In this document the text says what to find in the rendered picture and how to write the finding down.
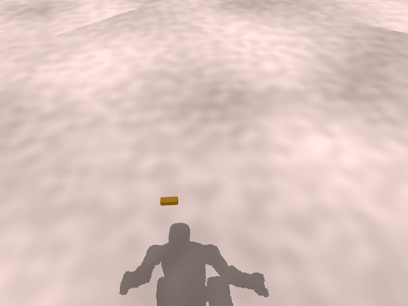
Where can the small box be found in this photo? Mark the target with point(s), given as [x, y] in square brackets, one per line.
[169, 200]

